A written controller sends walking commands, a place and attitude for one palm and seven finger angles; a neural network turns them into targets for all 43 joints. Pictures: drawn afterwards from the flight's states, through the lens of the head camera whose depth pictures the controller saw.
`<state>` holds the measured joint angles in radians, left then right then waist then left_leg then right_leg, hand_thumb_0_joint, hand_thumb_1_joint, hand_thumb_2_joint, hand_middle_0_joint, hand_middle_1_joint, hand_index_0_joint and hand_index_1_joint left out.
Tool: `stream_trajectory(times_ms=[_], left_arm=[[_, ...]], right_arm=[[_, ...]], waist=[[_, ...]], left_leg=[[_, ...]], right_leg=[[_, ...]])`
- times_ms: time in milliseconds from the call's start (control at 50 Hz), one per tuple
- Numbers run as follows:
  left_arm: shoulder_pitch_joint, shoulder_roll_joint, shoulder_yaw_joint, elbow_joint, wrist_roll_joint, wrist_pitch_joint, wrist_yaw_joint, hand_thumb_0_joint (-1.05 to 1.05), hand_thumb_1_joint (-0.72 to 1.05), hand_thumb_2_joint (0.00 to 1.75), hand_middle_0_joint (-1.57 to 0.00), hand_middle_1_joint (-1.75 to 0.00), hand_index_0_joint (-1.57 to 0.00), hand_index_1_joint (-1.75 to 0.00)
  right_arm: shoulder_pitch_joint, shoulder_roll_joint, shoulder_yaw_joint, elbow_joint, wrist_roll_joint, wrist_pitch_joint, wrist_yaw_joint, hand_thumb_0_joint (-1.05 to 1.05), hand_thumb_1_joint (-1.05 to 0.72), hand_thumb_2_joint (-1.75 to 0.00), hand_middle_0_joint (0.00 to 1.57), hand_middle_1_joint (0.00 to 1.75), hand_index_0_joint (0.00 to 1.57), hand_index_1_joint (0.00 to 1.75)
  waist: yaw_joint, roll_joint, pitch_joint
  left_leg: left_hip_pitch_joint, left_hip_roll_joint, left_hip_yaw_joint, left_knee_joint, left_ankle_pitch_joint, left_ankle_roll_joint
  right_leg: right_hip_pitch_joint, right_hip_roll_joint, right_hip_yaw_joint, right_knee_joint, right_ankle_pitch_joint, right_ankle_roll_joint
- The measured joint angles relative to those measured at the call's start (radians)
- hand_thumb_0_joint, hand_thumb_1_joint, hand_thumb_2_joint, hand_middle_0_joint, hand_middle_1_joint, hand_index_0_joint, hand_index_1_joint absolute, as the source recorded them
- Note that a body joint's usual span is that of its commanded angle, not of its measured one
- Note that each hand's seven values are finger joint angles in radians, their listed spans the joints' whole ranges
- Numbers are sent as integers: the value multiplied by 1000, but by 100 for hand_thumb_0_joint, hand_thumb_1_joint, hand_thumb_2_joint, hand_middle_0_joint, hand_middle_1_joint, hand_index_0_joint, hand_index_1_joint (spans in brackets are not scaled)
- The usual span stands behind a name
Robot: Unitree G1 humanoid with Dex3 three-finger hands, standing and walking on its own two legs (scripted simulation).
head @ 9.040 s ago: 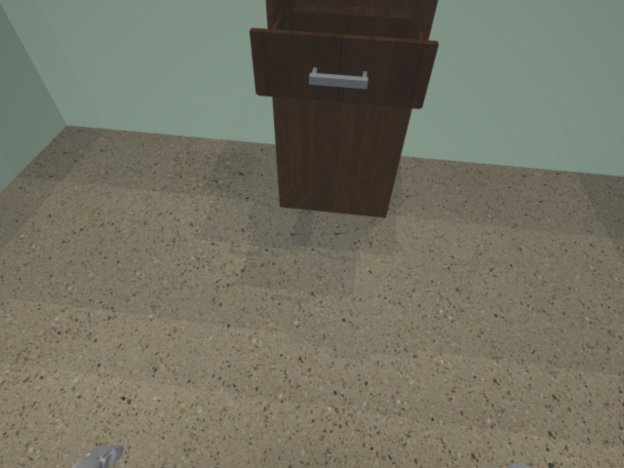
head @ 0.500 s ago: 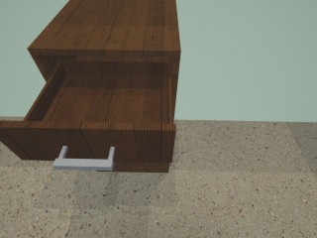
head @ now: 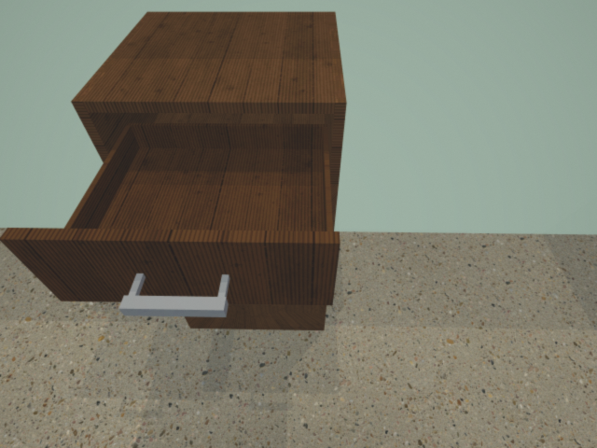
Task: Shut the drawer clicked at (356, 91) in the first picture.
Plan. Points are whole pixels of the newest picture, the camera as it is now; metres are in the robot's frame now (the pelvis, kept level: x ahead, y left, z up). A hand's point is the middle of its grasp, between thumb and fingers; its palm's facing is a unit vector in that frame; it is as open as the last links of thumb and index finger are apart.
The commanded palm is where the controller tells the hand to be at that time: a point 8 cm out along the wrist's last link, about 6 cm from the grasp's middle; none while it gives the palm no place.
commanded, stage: look again from close up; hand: left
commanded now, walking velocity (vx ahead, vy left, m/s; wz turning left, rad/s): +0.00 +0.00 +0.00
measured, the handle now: (178, 293) +0.31 +0.19 +0.04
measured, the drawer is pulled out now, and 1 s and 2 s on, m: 0.29 0.29 0.29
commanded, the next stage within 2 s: raise the hand and make a fist in 0.20 s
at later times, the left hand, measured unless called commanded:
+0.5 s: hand (174, 388) +0.20 +0.18 -0.01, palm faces +0.27 -0.96 -0.10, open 7.0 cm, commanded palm +0.10 +0.21 -0.04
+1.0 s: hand (187, 416) +0.16 +0.14 +0.02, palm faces +0.03 -1.00 -0.09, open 4.5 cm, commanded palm +0.11 +0.20 +0.03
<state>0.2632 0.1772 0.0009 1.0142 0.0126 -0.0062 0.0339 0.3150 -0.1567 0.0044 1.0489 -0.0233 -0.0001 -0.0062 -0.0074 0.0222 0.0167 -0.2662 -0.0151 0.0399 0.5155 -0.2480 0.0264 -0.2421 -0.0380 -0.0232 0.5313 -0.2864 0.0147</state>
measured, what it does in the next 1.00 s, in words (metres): lowers itself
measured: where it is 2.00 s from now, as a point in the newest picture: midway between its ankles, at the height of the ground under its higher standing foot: outside the picture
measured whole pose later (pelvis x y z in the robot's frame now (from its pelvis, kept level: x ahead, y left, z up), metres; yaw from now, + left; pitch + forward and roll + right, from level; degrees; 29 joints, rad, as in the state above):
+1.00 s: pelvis +0.00 -0.05 -0.06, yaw +2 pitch +9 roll +0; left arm 0.59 0.23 0.18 -0.17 -0.30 -0.33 -0.31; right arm 0.23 -0.17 0.01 0.56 0.05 -0.20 -0.07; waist 0.01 0.04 -0.13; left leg -0.70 0.04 -0.04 0.98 -0.44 -0.04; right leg -0.65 0.01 -0.10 0.98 -0.50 -0.06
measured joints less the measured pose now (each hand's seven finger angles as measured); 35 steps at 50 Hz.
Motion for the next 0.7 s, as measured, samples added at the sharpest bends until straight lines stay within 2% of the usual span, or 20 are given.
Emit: stream_trajectory(times_ms=[320, 340, 360, 380, 420, 460, 520, 560, 620, 660, 700], left_arm=[[16, -23, -10, 70, 2, -9, 6, 1, 91, 90, -20, -30, -20, -30], [69, -23, 4, -92, -38, 60, 14, 1, 92, 90, -20, -30, -21, -30], [135, -16, 21, -294, -66, 94, 32, 2, 93, 90, -20, -31, -21, -30], [195, -6, 24, -468, -88, 74, 58, 3, 94, 90, -21, -31, -21, -31], [251, 2, 25, -729, -125, 28, 93, 3, 95, 90, -22, -32, -23, -32], [243, -8, 42, -882, -146, -54, 83, 3, 94, 90, -24, -34, -24, -34], [232, -38, 74, -988, -180, -239, -8, 2, 94, 90, -27, -38, -27, -38], [246, -63, 107, -956, -214, -330, -85, 1, 93, 90, -30, -42, -25, -39], [330, -53, 100, -961, -213, -484, -221, 1, 92, 90, -35, -47, -27, -44], [397, -33, 85, -1018, -209, -546, -271, 1, 92, 90, -39, -51, -32, -48], [438, -19, 88, -1081, -218, -567, -280, 1, 91, 90, -43, -55, -37, -53]], right_arm=[[-84, -19, -1, 34, 13, -17, -10, 1, -92, -89, 20, 30, 20, 30], [-70, -22, 2, -10, 25, -25, -14, 1, -92, -89, 20, 30, 20, 30], [-45, -21, 5, -56, 34, -67, -29, 1, -92, -89, 20, 30, 20, 30], [-24, -21, 4, -93, 42, -118, -42, 1, -92, -89, 20, 30, 20, 30], [-6, -29, -3, -160, 53, -198, -53, 1, -92, -89, 20, 30, 20, 30], [-21, -46, -15, -222, 44, -242, -49, 1, -91, -89, 20, 30, 20, 30], [-80, -58, -37, -307, 31, -258, -20, 1, -91, -89, 20, 30, 20, 30], [-128, -58, -51, -365, 27, -255, 5, 1, -91, -89, 20, 30, 20, 30], [-176, -64, -74, -452, 22, -257, 32, 1, -91, -89, 20, 30, 20, 30], [-192, -74, -87, -498, 21, -257, 32, 1, -91, -89, 20, 30, 20, 30], [-203, -82, -92, -525, 26, -248, 21, 1, -91, -89, 20, 30, 20, 30]], waist=[[20, -27, 21], [19, -27, 25], [27, -36, 23], [30, -43, 9], [17, -38, -17], [-2, -18, -50], [-10, -6, -111], [-12, -14, -141], [4, -36, -158], [25, -41, -163], [43, -37, -158]], left_leg=[[45, 13, -3, -32, -8, -11], [40, 16, -6, -20, -14, -12], [42, 13, -2, -20, -17, -13], [38, 7, -1, -19, -19, -14], [16, -4, -15, 5, -26, -16], [-40, -4, -33, 60, -45, -16], [-151, 10, -28, 161, -85, -24], [-240, 22, -19, 246, -119, -31], [-369, 38, -20, 384, -175, -41], [-435, 47, -32, 464, -208, -52], [-480, 49, -51, 526, -230, -55]], right_leg=[[53, 14, -4, -50, 0, -4], [51, 16, -6, -46, -1, -5], [45, 14, -3, -31, -8, -9], [33, 7, -2, -11, -20, -12], [13, -5, -16, 27, -45, -11], [-28, -6, -34, 65, -64, -11], [-141, 5, -27, 161, -96, -19], [-237, 14, -17, 251, -128, -26], [-367, 26, -15, 389, -183, -37], [-428, 33, -25, 463, -215, -40], [-463, 35, -44, 518, -240, -55]])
